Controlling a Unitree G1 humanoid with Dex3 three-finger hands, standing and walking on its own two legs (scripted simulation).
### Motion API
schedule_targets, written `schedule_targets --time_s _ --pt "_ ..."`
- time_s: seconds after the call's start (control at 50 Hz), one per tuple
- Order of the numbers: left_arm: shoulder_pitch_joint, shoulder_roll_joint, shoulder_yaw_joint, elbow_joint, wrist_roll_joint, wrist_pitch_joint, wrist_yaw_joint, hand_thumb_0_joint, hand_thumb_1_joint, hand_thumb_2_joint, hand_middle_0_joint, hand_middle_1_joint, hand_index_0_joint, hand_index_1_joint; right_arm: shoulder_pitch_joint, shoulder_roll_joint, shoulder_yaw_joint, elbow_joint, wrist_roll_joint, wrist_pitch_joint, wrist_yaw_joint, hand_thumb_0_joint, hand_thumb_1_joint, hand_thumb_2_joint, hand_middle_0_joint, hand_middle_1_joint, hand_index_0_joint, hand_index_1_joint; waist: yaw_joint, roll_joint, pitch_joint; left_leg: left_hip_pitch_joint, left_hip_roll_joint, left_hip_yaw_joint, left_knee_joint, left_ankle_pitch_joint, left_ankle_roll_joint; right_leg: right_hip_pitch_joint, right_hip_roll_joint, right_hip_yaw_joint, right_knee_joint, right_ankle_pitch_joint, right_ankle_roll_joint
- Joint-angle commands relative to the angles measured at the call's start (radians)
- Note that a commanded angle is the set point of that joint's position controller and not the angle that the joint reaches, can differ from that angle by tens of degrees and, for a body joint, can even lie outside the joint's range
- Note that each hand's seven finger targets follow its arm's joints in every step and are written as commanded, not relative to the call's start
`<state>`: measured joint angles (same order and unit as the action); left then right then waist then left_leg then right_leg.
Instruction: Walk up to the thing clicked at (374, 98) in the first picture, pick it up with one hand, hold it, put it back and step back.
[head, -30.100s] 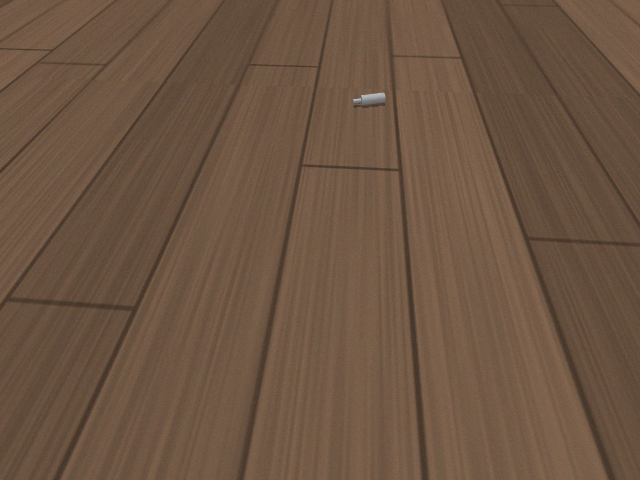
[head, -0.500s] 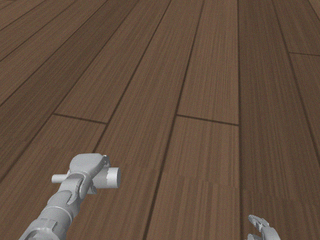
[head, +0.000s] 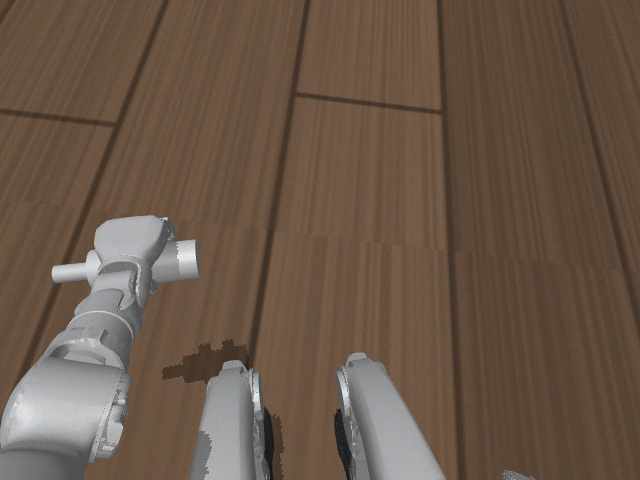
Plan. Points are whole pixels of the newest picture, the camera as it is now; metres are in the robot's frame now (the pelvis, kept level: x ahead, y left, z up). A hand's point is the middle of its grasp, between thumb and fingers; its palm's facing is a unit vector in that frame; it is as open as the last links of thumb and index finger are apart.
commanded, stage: crouch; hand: left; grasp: from above
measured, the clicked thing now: (129, 266) +0.44 +0.25 -0.14
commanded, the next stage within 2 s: lower in 1.12 s
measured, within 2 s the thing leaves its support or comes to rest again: neither
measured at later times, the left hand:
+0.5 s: hand (174, 281) +0.46 +0.23 -0.29, palm faces -0.45 -0.03 -0.89, open 9.0 cm
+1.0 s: hand (185, 280) +0.48 +0.22 -0.37, palm faces -0.45 -0.02 -0.89, open 9.0 cm
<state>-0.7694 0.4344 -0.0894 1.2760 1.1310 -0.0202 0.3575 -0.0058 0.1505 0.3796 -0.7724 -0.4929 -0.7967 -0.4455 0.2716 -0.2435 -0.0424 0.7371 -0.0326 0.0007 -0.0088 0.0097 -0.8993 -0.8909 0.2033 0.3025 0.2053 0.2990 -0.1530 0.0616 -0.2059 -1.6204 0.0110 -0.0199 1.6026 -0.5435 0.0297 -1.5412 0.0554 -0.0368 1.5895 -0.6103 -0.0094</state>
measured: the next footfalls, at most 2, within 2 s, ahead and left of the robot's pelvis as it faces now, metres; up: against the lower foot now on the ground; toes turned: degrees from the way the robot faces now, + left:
none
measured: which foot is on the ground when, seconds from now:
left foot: down 0.00-1.00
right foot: down 0.00-1.00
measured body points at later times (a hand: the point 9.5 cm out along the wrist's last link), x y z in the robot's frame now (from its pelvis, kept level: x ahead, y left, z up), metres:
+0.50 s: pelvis -0.01 -0.01 -0.13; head +0.22 +0.04 +0.25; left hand +0.48 +0.23 -0.24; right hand +0.05 -0.27 -0.25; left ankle +0.08 +0.10 -0.53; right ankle +0.06 -0.12 -0.53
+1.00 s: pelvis -0.01 -0.01 -0.19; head +0.24 +0.03 +0.18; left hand +0.50 +0.22 -0.32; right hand +0.00 -0.27 -0.31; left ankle +0.08 +0.10 -0.53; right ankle +0.06 -0.12 -0.53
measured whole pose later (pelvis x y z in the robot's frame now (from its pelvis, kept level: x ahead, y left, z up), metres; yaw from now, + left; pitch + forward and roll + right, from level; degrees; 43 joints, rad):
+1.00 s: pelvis -0.01 -0.01 -0.19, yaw -7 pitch +37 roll -8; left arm -1.00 0.71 0.06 1.45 1.23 -0.15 0.40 -0.01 0.15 0.38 -0.78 -0.48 -0.80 -0.43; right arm 0.17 -0.24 0.08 0.75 -0.13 -0.05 0.12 0.00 -0.91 -0.90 0.20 0.30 0.21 0.30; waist -0.25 0.00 -0.07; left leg -2.26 0.05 -0.10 2.26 -0.66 0.02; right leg -2.16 0.09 -0.14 2.21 -0.72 -0.03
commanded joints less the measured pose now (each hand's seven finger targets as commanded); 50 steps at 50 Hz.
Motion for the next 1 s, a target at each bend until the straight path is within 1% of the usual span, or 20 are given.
schedule_targets --time_s 0.0,0.04,0.08,0.14,0.22,0.24,0.26,0.3,0.38,0.42,0.48,0.5,0.66,0.74,0.8,0.84,0.86,0.88,0.9,0.98 --pt "-0.406 0.262 0.052 -0.118 0.021 -0.016 0.027 0.0 0.642 0.6 -1.012 -0.55 -1.034 -0.53 0.077 -0.2 -0.057 -0.071 -0.009 -0.038 -0.015 0.0 -0.892 -0.897 0.2 0.299 0.2 0.299 -0.017 0.092 -0.532 0.365 -0.013 -0.064 -0.103 0.009 -0.004 0.026 -0.002 -0.019 -0.102 0.089 -0.049" --pt "-0.427 0.279 0.064 -0.124 0.024 -0.033 0.034 0.0 0.629 0.58 -1.011 -0.528 -1.032 -0.509 0.085 -0.194 -0.049 -0.074 -0.013 -0.043 -0.009 0.0 -0.894 -0.898 0.199 0.299 0.2 0.299 -0.023 0.07 -0.577 0.306 -0.016 -0.049 -0.045 0.005 0.003 0.018 0.001 -0.019 -0.08 0.087 -0.045" --pt "-0.393 0.277 0.068 -0.061 0.034 -0.043 0.042 0.0 0.633 0.585 -1.013 -0.531 -1.035 -0.511 0.088 -0.198 -0.038 -0.061 -0.023 -0.05 0.001 0.0 -0.894 -0.897 0.199 0.299 0.2 0.299 -0.033 0.068 -0.549 0.251 -0.018 -0.051 -0.006 -0.003 0.003 -0.034 -0.001 -0.022 -0.046 0.078 -0.043" --pt "-0.47 0.326 0.086 -0.121 0.04 -0.06 0.051 0.0 0.635 0.637 -1.027 -0.549 -1.042 -0.538 0.097 -0.198 -0.036 -0.053 -0.03 -0.058 0.014 0.0 -0.899 -0.9 0.199 0.299 0.2 0.299 -0.036 0.119 -0.651 0.265 -0.013 -0.045 0.057 0.037 0.003 -0.061 0.003 -0.027 0.0 0.107 -0.043" --pt "-0.511 0.337 0.094 -0.124 0.053 -0.071 0.068 0.0 0.667 0.668 -1.052 -0.572 -1.067 -0.56 0.104 -0.195 -0.029 -0.035 -0.042 -0.064 0.032 0.0 -0.902 -0.902 0.199 0.299 0.2 0.299 -0.041 0.183 -0.685 0.267 -0.008 -0.051 0.114 0.064 -0.003 -0.13 0.005 -0.041 0.064 0.125 -0.045" --pt "-0.496 0.295 0.079 -0.085 0.057 -0.068 0.068 0.0 0.663 0.666 -1.045 -0.579 -1.062 -0.564 0.109 -0.205 -0.028 -0.023 -0.046 -0.065 0.036 0.0 -0.904 -0.902 0.199 0.299 0.2 0.299 -0.061 0.182 -0.669 0.27 -0.005 -0.064 0.125 0.088 -0.007 -0.164 -0.002 -0.047 0.085 0.139 -0.042" --pt "-0.484 0.29 0.078 -0.084 0.054 -0.069 0.069 0.0 0.692 0.668 -1.058 -0.601 -1.08 -0.581 0.112 -0.194 -0.024 -0.024 -0.049 -0.066 0.044 0.0 -0.904 -0.902 0.199 0.299 0.2 0.299 -0.057 0.193 -0.672 0.271 -0.005 -0.061 0.141 0.117 -0.006 -0.161 0.001 -0.051 0.099 0.158 -0.043" --pt "-0.493 0.335 0.103 -0.091 0.055 -0.067 0.076 0.0 0.712 0.684 -1.076 -0.59 -1.094 -0.575 0.109 -0.197 -0.024 -0.021 -0.054 -0.067 0.052 0.0 -0.905 -0.902 0.199 0.299 0.199 0.299 -0.051 0.21 -0.707 0.277 -0.003 -0.058 0.179 0.168 -0.005 -0.161 0.003 -0.051 0.122 0.198 -0.039" --pt "-0.512 0.324 0.101 -0.053 0.058 -0.076 0.074 0.0 0.702 0.684 -1.059 -0.613 -1.081 -0.592 0.106 -0.198 -0.02 -0.011 -0.067 -0.065 0.071 0.0 -0.908 -0.903 0.199 0.299 0.2 0.299 -0.073 0.204 -0.643 0.212 0.003 -0.061 0.227 0.156 -0.004 -0.213 0.007 -0.059 0.165 0.193 -0.038" --pt "-0.563 0.37 0.118 -0.097 0.065 -0.088 0.078 0.0 0.677 0.678 -1.053 -0.59 -1.069 -0.575 0.102 -0.198 -0.019 -0.004 -0.069 -0.065 0.075 0.0 -0.908 -0.903 0.199 0.299 0.2 0.299 -0.064 0.231 -0.663 0.197 0.004 -0.05 0.26 0.148 -0.001 -0.227 0.015 -0.06 0.189 0.196 -0.039" --pt "-0.5 0.351 0.109 -0.004 0.076 -0.09 0.082 0.0 0.667 0.666 -1.033 -0.602 -1.056 -0.581 0.099 -0.199 -0.009 -0.005 -0.074 -0.066 0.086 0.0 -0.908 -0.902 0.199 0.299 0.2 0.299 -0.073 0.197 -0.594 0.114 0.003 -0.043 0.287 0.119 0.003 -0.235 0.02 -0.062 0.209 0.186 -0.038" --pt "-0.556 0.394 0.126 -0.05 0.074 -0.097 0.086 0.0 0.648 0.666 -1.032 -0.572 -1.047 -0.559 0.094 -0.203 -0.01 -0.004 -0.074 -0.065 0.087 0.0 -0.906 -0.902 0.199 0.299 0.2 0.299 -0.063 0.212 -0.624 0.104 0.004 -0.04 0.299 0.107 0.004 -0.237 0.026 -0.06 0.22 0.182 -0.04" --pt "-0.507 0.416 0.138 0.048 0.079 -0.107 0.08 0.0 0.642 0.652 -1.014 -0.595 -1.034 -0.575 0.101 -0.209 0.006 -0.008 -0.084 -0.062 0.107 0.0 -0.909 -0.903 0.199 0.299 0.2 0.299 -0.079 0.173 -0.613 0.016 0.008 -0.034 0.385 0.121 0.016 -0.227 0.037 -0.068 0.272 0.211 -0.028" --pt "-0.557 0.488 0.172 -0.017 0.084 -0.113 0.082 0.0 0.662 0.61 -1.024 -0.575 -1.048 -0.551 0.105 -0.221 0.009 -0.005 -0.087 -0.057 0.109 0.0 -0.909 -0.904 0.199 0.299 0.2 0.299 -0.065 0.223 -0.642 0.022 0.016 -0.042 0.405 0.108 0.009 -0.252 0.041 -0.079 0.312 0.196 -0.031" --pt "-0.531 0.459 0.154 0.048 0.081 -0.113 0.077 0.0 0.638 0.595 -1.002 -0.573 -1.028 -0.547 0.104 -0.227 0.026 -0.009 -0.09 -0.057 0.111 0.0 -0.908 -0.903 0.199 0.299 0.2 0.299 -0.093 0.188 -0.573 -0.041 0.018 -0.053 0.421 0.062 0.013 -0.283 0.044 -0.091 0.322 0.166 -0.027" --pt "-0.586 0.549 0.199 -0.032 0.086 -0.126 0.082 0.0 0.63 0.564 -0.999 -0.555 -1.026 -0.527 0.122 -0.229 0.026 0.002 -0.092 -0.054 0.11 0.0 -0.91 -0.903 0.2 0.3 0.2 0.3 -0.078 0.228 -0.612 -0.029 0.019 -0.054 0.429 0.071 0.008 -0.269 0.044 -0.095 0.344 0.175 -0.03" --pt "-0.566 0.535 0.184 0.008 0.089 -0.124 0.082 0.0 0.604 0.573 -0.986 -0.545 -1.009 -0.523 0.103 -0.226 0.03 -0.003 -0.091 -0.053 0.11 0.0 -0.91 -0.903 0.2 0.3 0.2 0.3 -0.069 0.239 -0.608 -0.034 0.019 -0.051 0.433 0.064 0.006 -0.278 0.047 -0.095 0.352 0.163 -0.034" --pt "-0.536 0.502 0.167 0.046 0.093 -0.12 0.078 0.0 0.606 0.589 -0.987 -0.561 -1.01 -0.539 0.108 -0.232 0.033 -0.003 -0.092 -0.054 0.112 0.0 -0.912 -0.904 0.199 0.3 0.2 0.3 -0.086 0.221 -0.581 -0.042 0.02 -0.055 0.442 0.062 0.008 -0.296 0.046 -0.1 0.357 0.164 -0.032" --pt "-0.578 0.517 0.174 0.002 0.09 -0.126 0.081 0.0 0.629 0.583 -0.994 -0.569 -1.02 -0.543 0.115 -0.232 0.037 -0.004 -0.095 -0.055 0.113 0.0 -0.909 -0.903 0.2 0.3 0.2 0.3 -0.099 0.227 -0.577 -0.06 0.022 -0.055 0.452 0.061 0.009 -0.293 0.047 -0.102 0.364 0.17 -0.03" --pt "-0.55 0.533 0.176 0.049 0.086 -0.118 0.081 0.0 0.633 0.576 -1.001 -0.558 -1.026 -0.533 0.104 -0.239 0.053 -0.007 -0.096 -0.052 0.109 0.0 -0.908 -0.903 0.2 0.3 0.2 0.3 -0.086 0.223 -0.569 -0.092 0.021 -0.052 0.465 0.042 0.009 -0.298 0.052 -0.106 0.372 0.154 -0.03"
